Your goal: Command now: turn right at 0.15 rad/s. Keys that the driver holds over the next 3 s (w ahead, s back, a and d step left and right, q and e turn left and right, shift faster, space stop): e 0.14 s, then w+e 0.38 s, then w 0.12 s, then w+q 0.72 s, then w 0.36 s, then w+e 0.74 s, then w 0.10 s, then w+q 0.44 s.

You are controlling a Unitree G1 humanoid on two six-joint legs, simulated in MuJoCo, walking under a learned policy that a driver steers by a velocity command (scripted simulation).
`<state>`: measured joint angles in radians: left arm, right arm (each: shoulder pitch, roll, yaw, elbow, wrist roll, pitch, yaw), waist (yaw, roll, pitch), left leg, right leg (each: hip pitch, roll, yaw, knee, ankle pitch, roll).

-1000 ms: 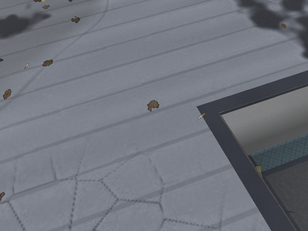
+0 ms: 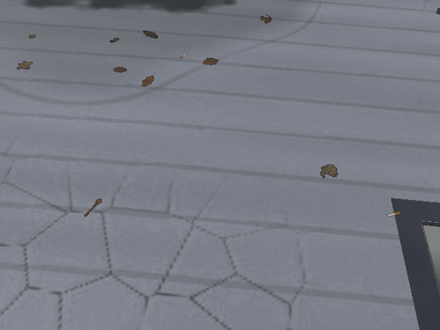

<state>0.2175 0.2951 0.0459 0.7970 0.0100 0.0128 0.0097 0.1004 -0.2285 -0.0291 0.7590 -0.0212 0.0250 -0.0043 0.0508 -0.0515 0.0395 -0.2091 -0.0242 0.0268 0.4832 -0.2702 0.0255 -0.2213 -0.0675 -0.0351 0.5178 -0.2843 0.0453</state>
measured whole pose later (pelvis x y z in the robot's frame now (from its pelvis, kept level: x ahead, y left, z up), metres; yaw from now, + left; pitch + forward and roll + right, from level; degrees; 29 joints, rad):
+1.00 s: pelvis +0.32 -0.13 -0.01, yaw -14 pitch +1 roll +1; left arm 0.31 0.27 0.05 0.76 -0.02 -0.09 0.01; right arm 0.17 -0.29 -0.07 0.80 0.02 -0.08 0.04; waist -0.01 -0.01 0.06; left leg -0.40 -0.10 0.03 0.51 -0.12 0.10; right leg -0.26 0.02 0.05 1.19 -0.42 -0.03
